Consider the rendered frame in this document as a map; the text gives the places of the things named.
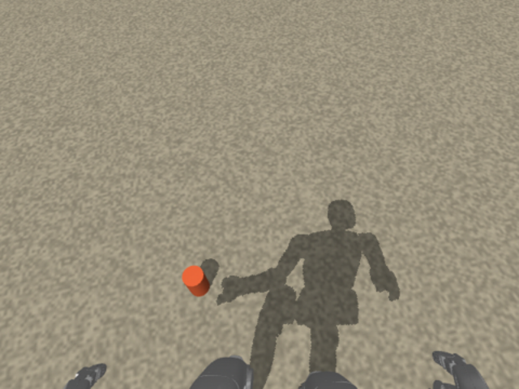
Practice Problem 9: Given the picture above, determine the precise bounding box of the right robot hand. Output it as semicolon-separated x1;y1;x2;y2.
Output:
429;351;489;389

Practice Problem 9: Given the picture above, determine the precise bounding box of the can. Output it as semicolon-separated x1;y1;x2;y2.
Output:
182;266;210;297

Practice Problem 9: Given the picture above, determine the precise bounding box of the left robot hand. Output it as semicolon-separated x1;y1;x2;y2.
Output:
63;363;107;389

